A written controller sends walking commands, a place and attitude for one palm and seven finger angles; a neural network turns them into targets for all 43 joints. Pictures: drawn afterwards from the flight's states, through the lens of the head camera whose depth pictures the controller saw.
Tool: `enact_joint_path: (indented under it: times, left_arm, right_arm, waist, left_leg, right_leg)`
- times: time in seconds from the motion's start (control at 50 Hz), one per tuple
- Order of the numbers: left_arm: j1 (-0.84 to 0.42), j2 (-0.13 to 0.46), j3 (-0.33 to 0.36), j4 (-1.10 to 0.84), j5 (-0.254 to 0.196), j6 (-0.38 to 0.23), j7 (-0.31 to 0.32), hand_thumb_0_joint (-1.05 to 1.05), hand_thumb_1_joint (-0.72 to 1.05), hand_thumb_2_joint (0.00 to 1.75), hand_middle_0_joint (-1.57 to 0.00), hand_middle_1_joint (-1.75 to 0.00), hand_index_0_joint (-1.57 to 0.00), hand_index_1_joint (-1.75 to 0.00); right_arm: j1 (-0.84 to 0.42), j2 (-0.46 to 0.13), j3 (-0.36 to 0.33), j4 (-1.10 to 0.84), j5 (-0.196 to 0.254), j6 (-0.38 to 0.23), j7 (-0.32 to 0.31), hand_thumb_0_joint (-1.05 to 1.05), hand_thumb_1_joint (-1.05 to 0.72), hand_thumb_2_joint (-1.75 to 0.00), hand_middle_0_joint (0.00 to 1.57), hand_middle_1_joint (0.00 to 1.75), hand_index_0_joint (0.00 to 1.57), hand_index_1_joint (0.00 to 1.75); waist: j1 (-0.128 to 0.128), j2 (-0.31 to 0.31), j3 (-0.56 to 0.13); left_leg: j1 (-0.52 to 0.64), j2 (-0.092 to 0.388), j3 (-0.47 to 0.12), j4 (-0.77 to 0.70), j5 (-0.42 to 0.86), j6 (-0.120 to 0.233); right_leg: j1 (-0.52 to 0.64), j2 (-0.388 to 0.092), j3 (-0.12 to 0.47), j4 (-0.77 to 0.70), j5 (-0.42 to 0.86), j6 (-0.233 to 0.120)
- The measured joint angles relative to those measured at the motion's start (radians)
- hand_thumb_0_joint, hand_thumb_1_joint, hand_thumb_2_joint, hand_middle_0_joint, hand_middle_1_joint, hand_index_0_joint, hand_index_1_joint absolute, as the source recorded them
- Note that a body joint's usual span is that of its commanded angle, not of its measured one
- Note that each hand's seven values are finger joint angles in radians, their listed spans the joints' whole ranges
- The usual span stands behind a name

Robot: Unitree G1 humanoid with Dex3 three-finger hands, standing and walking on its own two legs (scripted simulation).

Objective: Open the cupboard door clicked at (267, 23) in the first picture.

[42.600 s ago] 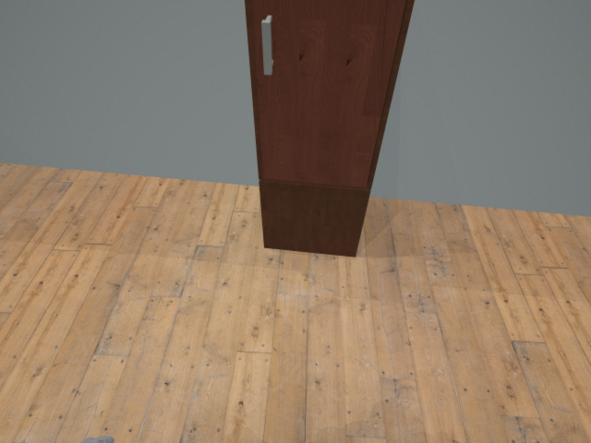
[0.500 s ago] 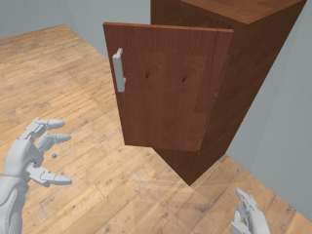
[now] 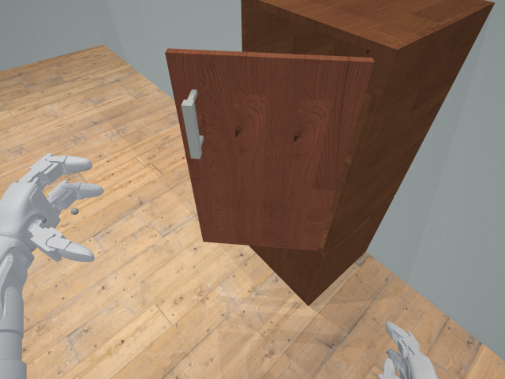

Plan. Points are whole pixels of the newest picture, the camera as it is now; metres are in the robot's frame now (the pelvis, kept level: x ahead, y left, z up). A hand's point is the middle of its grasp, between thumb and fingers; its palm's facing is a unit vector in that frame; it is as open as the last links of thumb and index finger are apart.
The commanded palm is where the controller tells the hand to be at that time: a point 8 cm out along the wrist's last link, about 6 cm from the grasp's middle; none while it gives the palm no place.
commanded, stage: raise the hand with hooked fingers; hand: left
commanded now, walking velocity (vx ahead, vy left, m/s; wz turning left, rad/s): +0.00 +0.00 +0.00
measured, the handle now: (194, 125) +0.54 +0.17 +0.12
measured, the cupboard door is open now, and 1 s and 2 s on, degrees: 45 45 45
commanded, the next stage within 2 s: move the hooked fingers beside the handle in 0.34 s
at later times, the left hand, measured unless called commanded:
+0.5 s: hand (95, 216) +0.29 +0.25 +0.13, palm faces +0.08 -1.00 -0.04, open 14.0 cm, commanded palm +0.27 +0.29 +0.14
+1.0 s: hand (118, 185) +0.36 +0.25 +0.13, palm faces +0.04 -1.00 -0.02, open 14.0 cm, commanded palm +0.33 +0.29 +0.14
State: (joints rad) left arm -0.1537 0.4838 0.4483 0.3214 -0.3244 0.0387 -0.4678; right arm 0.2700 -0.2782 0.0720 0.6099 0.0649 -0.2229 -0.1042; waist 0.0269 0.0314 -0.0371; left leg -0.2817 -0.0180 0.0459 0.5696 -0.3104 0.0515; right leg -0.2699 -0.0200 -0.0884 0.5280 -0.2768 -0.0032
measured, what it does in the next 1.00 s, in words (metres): stands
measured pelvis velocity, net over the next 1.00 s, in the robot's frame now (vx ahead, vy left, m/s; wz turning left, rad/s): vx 0.00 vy -0.02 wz -0.02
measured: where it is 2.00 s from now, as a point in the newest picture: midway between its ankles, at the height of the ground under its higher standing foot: outside the picture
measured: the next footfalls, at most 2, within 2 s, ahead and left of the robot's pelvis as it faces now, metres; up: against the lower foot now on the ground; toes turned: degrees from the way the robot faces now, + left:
none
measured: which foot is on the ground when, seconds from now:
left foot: down 0.00-1.00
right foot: down 0.00-1.00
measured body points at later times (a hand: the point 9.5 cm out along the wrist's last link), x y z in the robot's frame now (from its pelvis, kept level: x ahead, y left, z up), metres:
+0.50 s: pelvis +0.00 -0.02 +0.00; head +0.00 -0.04 +0.45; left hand +0.28 +0.31 +0.14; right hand +0.17 -0.26 -0.08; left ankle -0.01 +0.08 -0.73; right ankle +0.00 -0.12 -0.73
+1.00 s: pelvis +0.00 -0.02 +0.00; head +0.01 -0.03 +0.45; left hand +0.35 +0.30 +0.14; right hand +0.11 -0.29 -0.10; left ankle -0.01 +0.08 -0.73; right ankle +0.00 -0.12 -0.73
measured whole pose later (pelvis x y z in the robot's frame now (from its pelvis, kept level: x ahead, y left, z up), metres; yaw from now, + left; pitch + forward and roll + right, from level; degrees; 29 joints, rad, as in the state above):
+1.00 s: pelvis +0.00 -0.02 +0.00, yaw -1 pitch +4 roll +0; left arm -0.37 0.50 0.45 0.63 -0.28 -0.06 -0.45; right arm 0.32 -0.30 0.04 0.63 0.07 -0.18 -0.11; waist -0.02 0.03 -0.05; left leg -0.35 0.01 0.06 0.60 -0.32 0.02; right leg -0.36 0.01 -0.08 0.58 -0.29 -0.03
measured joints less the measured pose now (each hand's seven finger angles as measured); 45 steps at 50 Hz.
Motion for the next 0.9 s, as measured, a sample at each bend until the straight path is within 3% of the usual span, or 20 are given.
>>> enact_joint_path:
  times: [0.18, 0.58, 0.9]
  left_arm:
    - [0.039, -0.042, 0.006, -0.036, 0.006, -0.025, 0.026, -0.01, -0.50, 0.30, -0.31, -1.20, -0.30, -1.20]
    - [-0.016, -0.041, -0.008, 0.047, 0.011, -0.035, 0.022, -0.01, -0.50, 0.30, -0.31, -1.20, -0.31, -1.20]
    - [-0.212, 0.025, 0.007, 0.300, 0.043, -0.091, 0.005, -0.01, -0.50, 0.30, -0.30, -1.20, -0.30, -1.20]
  right_arm:
    - [0.001, 0.001, -0.011, 0.001, -0.004, 0.006, -0.002, 0.01, -0.90, -0.90, 0.20, 0.30, 0.21, 0.30]
    - [-0.024, 0.001, -0.007, 0.010, 0.004, 0.005, -0.019, 0.01, -0.90, -0.90, 0.20, 0.30, 0.21, 0.30]
    - [0.023, -0.022, -0.021, 0.019, 0.005, 0.034, -0.009, 0.01, -0.90, -0.90, 0.20, 0.30, 0.21, 0.30]
  waist:
    - [0.002, -0.002, 0.007]
    - [0.005, 0.013, 0.007]
    - [-0.041, 0.000, -0.005]
  left_leg:
    - [0.016, 0.010, 0.004, -0.014, 0.003, -0.010]
    - [0.010, 0.024, -0.011, -0.004, 0.004, -0.033]
    - [-0.061, 0.033, 0.000, 0.032, -0.006, -0.035]
  right_leg:
    - [0.010, 0.011, 0.005, -0.007, 0.001, -0.010]
    - [0.001, 0.024, -0.010, 0.015, -0.011, -0.033]
    - [-0.076, 0.031, 0.002, 0.051, -0.016, -0.036]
